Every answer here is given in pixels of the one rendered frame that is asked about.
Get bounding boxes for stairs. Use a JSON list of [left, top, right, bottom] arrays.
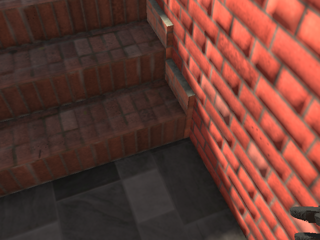
[[0, 0, 187, 197]]

